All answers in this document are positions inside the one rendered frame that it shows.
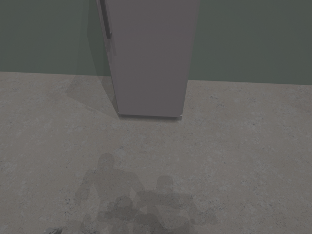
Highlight handle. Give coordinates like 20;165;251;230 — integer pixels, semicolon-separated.
100;0;112;39

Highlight fridge door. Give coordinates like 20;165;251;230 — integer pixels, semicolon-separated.
96;0;197;117

